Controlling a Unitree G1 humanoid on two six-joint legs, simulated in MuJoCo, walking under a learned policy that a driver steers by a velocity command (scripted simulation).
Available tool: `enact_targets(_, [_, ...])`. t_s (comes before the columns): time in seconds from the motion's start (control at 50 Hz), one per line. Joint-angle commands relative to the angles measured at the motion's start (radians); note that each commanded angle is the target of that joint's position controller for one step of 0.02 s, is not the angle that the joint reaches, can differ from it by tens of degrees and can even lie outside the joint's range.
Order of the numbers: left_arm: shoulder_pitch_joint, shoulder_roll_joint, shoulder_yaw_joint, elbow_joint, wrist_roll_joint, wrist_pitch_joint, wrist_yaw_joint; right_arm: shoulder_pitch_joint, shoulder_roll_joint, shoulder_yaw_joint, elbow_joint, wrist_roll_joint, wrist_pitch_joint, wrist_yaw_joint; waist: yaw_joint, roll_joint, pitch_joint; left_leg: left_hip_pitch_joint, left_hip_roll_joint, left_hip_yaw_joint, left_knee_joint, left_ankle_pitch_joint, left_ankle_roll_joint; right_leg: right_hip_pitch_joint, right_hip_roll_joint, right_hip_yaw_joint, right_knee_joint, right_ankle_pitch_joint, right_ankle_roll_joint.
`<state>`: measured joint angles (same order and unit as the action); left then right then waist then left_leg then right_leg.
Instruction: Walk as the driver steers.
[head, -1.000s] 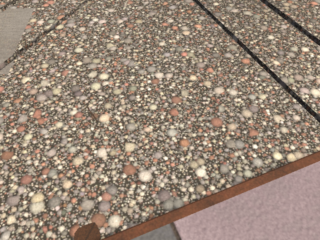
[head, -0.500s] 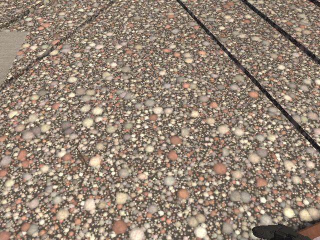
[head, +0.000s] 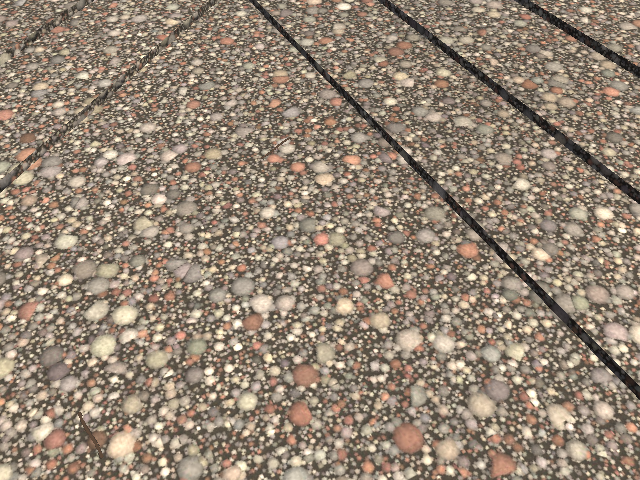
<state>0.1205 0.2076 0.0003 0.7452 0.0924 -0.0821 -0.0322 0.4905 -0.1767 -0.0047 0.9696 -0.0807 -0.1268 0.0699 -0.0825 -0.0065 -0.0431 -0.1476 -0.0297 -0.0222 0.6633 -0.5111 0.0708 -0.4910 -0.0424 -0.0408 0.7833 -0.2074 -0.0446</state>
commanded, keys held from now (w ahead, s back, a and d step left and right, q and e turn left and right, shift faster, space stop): w+q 0.80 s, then w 0.20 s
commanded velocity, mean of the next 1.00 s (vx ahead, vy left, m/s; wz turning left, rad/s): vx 0.50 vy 0.00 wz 0.49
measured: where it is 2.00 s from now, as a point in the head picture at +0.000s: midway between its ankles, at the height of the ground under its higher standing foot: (174, 344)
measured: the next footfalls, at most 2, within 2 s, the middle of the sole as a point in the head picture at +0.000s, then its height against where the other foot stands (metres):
left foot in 0.42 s outside the picture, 0.15 m lower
right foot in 0.82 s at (320, 447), level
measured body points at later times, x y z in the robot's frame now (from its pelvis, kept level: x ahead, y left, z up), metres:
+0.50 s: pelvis +0.28 +0.03 -0.15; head +0.32 +0.04 +0.30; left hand +0.20 +0.27 -0.28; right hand +0.54 -0.14 -0.24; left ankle +0.35 +0.10 -0.87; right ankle +0.15 -0.14 -0.65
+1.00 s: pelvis +0.55 +0.05 -0.13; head +0.57 +0.04 +0.32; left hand +0.49 +0.33 -0.23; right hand +0.80 -0.12 -0.24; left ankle +0.47 +0.17 -0.79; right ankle +0.62 -0.04 -0.87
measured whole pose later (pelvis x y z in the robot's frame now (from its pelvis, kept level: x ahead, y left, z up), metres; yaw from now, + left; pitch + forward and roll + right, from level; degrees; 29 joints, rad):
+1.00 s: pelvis +0.55 +0.05 -0.13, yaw +31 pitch +3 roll +0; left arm 0.29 0.22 0.08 0.73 0.01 -0.09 0.01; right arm 0.22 -0.28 -0.09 0.74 0.02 -0.03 0.00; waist 0.03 0.04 -0.03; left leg -0.57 -0.01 -0.07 1.10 -0.34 0.03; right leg -0.31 0.02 0.01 0.47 -0.21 -0.02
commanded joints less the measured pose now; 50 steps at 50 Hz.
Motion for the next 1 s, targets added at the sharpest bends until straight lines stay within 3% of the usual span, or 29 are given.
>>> enact_targets(0.02, [0.582,0.21,0.061,0.095,-0.023,-0.031,0.039,-0.1,-0.011,-0.01,-0.141,-0.021,-0.031,0.033,0.238,-0.269,-0.244,-0.662,-0.101,-0.012,0.792,-0.104,0.039,0.911,-0.225,0.326,-0.124,0.412,-0.319])
enact_targets(0.04, [0.642,0.194,0.045,0.103,0.001,-0.048,0.007,-0.124,-0.014,-0.011,-0.181,0.022,-0.039,0.042,0.247,-0.218,-0.163,-0.857,-0.111,-0.162,0.894,-0.145,0.051,0.814,-0.368,0.659,-0.31,0.446,-0.435])
enact_targets(0.06, [0.483,0.161,0.044,0.104,-0.01,-0.06,0.001,-0.256,-0.055,-0.026,-0.231,0.024,-0.027,0.022,0.205,-0.126,0.056,-1.019,-0.041,-0.195,0.876,-0.007,0.062,0.61,-0.419,0.685,-0.348,0.125,-0.394])
enact_targets(0.08, [0.365,0.055,0.011,0.092,-0.039,-0.055,0.004,-0.28,-0.101,-0.037,-0.217,0.002,-0.005,-0.008,0.153,-0.018,0.052,-0.968,0.031,-0.155,0.86,0.109,0.052,0.461,-0.378,0.577,-0.308,-0.01,-0.337])
enact_targets(0.1, [0.281,-0.037,-0.025,0.063,-0.031,-0.048,0.013,-0.238,-0.082,-0.031,-0.198,-0.028,0.016,-0.02,0.103,0.022,0.013,-0.865,0.082,-0.161,0.742,0.22,0.038,0.346,-0.327,0.448,-0.282,-0.035,-0.297])
enact_targets(0.14, [0.153,-0.073,-0.046,0.024,-0.016,-0.034,0.051,-0.197,0.002,0.003,-0.161,-0.074,0.036,-0.002,0.044,-0.027,0.072,-0.639,0.132,-0.099,0.483,0.494,0.031,0.08,-0.195,0.215,-0.309,-0.075,-0.207])
enact_targets(0.16, [0.148,-0.089,-0.056,0.027,-0.012,-0.044,0.076,-0.211,-0.021,0.0,-0.153,-0.065,0.03,0.016,0.051,-0.031,0.067,-0.603,0.15,-0.085,0.354,0.713,0.023,0.041,-0.167,0.153,-0.28,-0.093,-0.168])
enact_targets(0.18, [0.197,-0.05,-0.05,0.034,-0.006,-0.057,0.091,-0.235,-0.043,-0.007,-0.148,-0.03,0.013,0.025,0.084,-0.004,0.029,-0.466,0.135,-0.028,0.179,0.94,0.009,-0.019,-0.109,0.039,-0.234,-0.133,-0.134])
enact_targets(0.2, [0.2,0.167,0.036,0.097,-0.142,-0.062,0.101,-0.356,-0.097,-0.042,-0.229,0.167,0.051,-0.007,0.055,-0.06,0.129,-0.329,0.025,-0.046,0.139,0.902,-0.006,-0.179,-0.13,0.064,-0.287,-0.036,-0.097])
enact_targets(0.22, [0.225,0.202,0.043,0.108,-0.158,-0.061,0.105,-0.382,-0.105,-0.036,-0.247,0.176,0.067,-0.016,0.057,-0.034,0.104,-0.305,0.03,-0.052,0.095,0.898,-0.013,-0.144,-0.149,0.049,-0.245,-0.041,-0.088])
enact_targets(0.28, [0.31,0.131,0.051,0.138,-0.141,-0.053,0.096,-0.508,-0.095,-0.035,-0.294,0.117,0.103,-0.004,0.126,-0.011,0.115,-0.352,0.027,-0.006,-0.071,0.974,-0.005,0.025,-0.158,-0.009,-0.113,-0.125,-0.061])
enact_targets(0.32, [0.378,0.084,0.05,0.145,-0.125,-0.032,0.086,-0.59,-0.063,-0.025,-0.319,0.119,0.109,0.022,0.182,0.004,0.13,-0.473,0.059,-0.015,-0.147,0.935,0.002,0.201,-0.203,0.034,-0.016,-0.139,-0.062])
enact_targets(0.38, [0.389,0.122,0.074,0.132,-0.112,0.013,0.082,-0.542,-0.088,-0.041,-0.298,0.126,0.093,0.043,0.163,0.009,0.138,-0.484,0.081,0.018,-0.255,0.684,0.042,0.339,-0.258,0.054,0.164,0.133,-0.052])
enact_targets(0.42, [0.368,0.148,0.091,0.134,-0.106,-0.005,0.067,-0.187,-0.183,-0.097,-0.183,0.099,0.09,0.022,-0.013,0.094,-0.034,0.132,0.015,0.077,-0.286,0.92,0.146,0.059,-0.117,-0.091,0.69,0.214,-0.021])
enact_targets(0.44, [0.406,0.082,0.074,0.089,-0.078,-0.036,0.051,-0.122,-0.266,-0.112,-0.173,0.094,0.089,0.007,0.002,0.276,-0.132,0.569,0.194,-0.153,0.024,1.296,0.258,-0.425,-0.006,-0.103,1.142,-0.522,0.038])
enact_targets(0.46, [0.398,0.143,0.06,0.009,-0.092,-0.068,0.035,-0.056,-0.311,-0.117,-0.188,0.109,0.096,-0.009,-0.037,0.288,-0.371,0.727,0.31,-0.418,0.008,1.159,0.405,-0.518,-0.011,0.088,1.176,-0.533,0.052])
enact_targets(0.48, [0.292,0.132,0.049,-0.062,-0.146,-0.096,0.028,0.006,-0.313,-0.117,-0.197,0.078,0.103,-0.04,-0.082,0.236,-0.441,0.757,0.399,-0.64,-0.188,0.604,0.444,-0.642,0.002,0.185,1.157,-0.407,0.059])
enact_targets(0.5, [0.245,0.155,0.056,-0.073,-0.16,-0.098,0.043,-0.125,-0.281,-0.109,-0.209,0.08,0.098,-0.054,0.005,0.038,-0.326,0.594,0.398,-0.691,-0.303,0.276,0.374,-0.676,-0.042,0.193,0.888,-0.182,0.051])
enact_targets(0.52, [0.206,0.174,0.065,-0.068,-0.131,-0.079,0.069,-0.262,-0.214,-0.086,-0.259,0.084,0.092,-0.061,0.056,-0.036,-0.214,0.416,0.388,-0.697,-0.338,0.29,0.344,-0.642,-0.054,0.164,0.856,-0.126,0.069])
enact_targets(0.56, [0.236,0.167,0.084,-0.052,-0.077,-0.028,0.091,-0.407,-0.198,-0.08,-0.294,0.083,0.081,-0.06,0.166,-0.086,-0.056,-0.02,0.312,-0.558,-0.343,0.593,0.333,-0.397,-0.092,0.18,0.572,-0.104,0.145])
enact_targets(0.58, [0.217,0.164,0.09,-0.06,-0.072,-0.018,0.09,-0.42,-0.186,-0.079,-0.3,0.082,0.076,-0.062,0.176,-0.066,-0.015,-0.156,0.258,-0.469,-0.348,0.623,0.303,-0.307,-0.109,0.168,0.434,-0.115,0.158])
enact_targets(0.66, [0.028,0.063,0.062,-0.115,-0.075,-0.028,0.07,-0.318,-0.223,-0.105,-0.273,0.105,0.086,-0.099,0.09,0.044,-0.056,-0.322,0.078,-0.263,-0.332,0.63,0.212,0.018,-0.006,0.084,-0.017,0.203,0.147])
enact_targets(0.78, [-0.031,0.133,0.095,-0.147,-0.103,-0.043,0.048,-0.218,-0.18,-0.105,-0.267,0.119,0.106,-0.091,0.087,0.092,-0.044,-0.154,0.09,-0.427,-0.206,0.304,0.14,0.142,0.056,0.116,-0.285,0.114,0.073])
enact_targets(0.82, [0.181,0.202,0.124,-0.115,-0.087,-0.049,0.057,-0.243,-0.091,-0.078,-0.288,0.101,0.089,-0.081,0.186,0.023,-0.146,-0.314,0.001,-0.303,0.102,0.208,0.058,0.486,-0.12,0.247,-0.296,0.085,-0.024])
enact_targets(0.84, [0.309,0.288,0.148,-0.07,-0.065,-0.042,0.051,-0.137,-0.063,-0.066,-0.313,0.124,0.077,-0.081,0.159,-0.314,-0.253,-0.583,-0.113,-0.162,0.405,-0.048,-0.001,0.739,-0.333,0.672,-0.395,-0.129,-0.195])
enact_targets(0.86, [0.325,0.235,0.142,-0.073,-0.086,-0.043,0.046,-0.142,-0.145,-0.079,-0.294,0.123,0.07,-0.08,0.182,-0.269,-0.212,-0.735,-0.05,-0.161,0.566,-0.074,-0.025,0.755,-0.371,0.85,-0.456,-0.371,-0.225])
enact_targets(0.88, [0.287,0.182,0.127,-0.085,-0.089,-0.037,0.051,-0.226,-0.194,-0.093,-0.298,0.115,0.071,-0.079,0.201,-0.171,-0.101,-0.787,-0.02,-0.166,0.628,0.021,-0.03,0.679,-0.328,0.741,-0.467,-0.387,-0.195])
enact_targets(0.92, [0.18,0.15,0.114,-0.092,-0.077,-0.022,0.05,-0.311,-0.175,-0.093,-0.319,0.092,0.075,-0.08,0.154,-0.075,0.011,-0.732,0.035,-0.126,0.571,0.152,-0.033,0.471,-0.249,0.54,-0.488,-0.17,-0.166])
enact_targets(1.0, [0.128,0.134,0.105,-0.067,-0.095,-0.024,0.038,-0.305,-0.122,-0.085,-0.309,0.091,0.082,-0.07,0.09,-0.111,0.027,-0.547,0.077,-0.044,0.346,0.216,-0.051,0.291,-0.167,0.325,-0.57,0.055,-0.154])
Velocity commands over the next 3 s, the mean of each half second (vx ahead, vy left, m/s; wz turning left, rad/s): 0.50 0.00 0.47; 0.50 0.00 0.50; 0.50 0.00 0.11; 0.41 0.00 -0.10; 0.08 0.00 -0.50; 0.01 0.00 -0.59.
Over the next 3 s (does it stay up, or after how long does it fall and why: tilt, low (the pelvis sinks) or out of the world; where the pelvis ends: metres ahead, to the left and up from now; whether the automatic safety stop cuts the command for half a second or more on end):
stays up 1.02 0.30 -0.12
